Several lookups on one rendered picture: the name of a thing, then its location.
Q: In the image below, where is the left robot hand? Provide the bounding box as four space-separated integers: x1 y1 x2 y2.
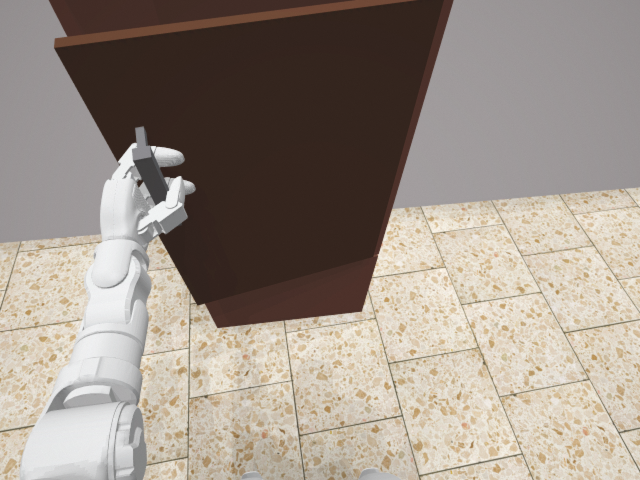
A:
100 143 196 252

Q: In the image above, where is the cupboard door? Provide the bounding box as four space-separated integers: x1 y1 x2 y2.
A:
54 0 444 306

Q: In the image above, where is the left robot forearm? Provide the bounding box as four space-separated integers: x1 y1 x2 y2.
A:
20 239 152 480

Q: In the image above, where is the robot right shin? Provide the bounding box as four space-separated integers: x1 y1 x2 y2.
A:
358 467 379 479

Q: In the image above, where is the robot shin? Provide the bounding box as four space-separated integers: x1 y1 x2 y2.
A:
241 471 263 479
358 467 379 479

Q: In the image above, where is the handle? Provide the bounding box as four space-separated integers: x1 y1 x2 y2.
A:
132 126 182 226

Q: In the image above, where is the robot left shin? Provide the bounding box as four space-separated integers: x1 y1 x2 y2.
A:
241 471 263 479

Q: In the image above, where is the left robot upper arm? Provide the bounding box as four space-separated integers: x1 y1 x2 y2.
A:
24 401 147 480

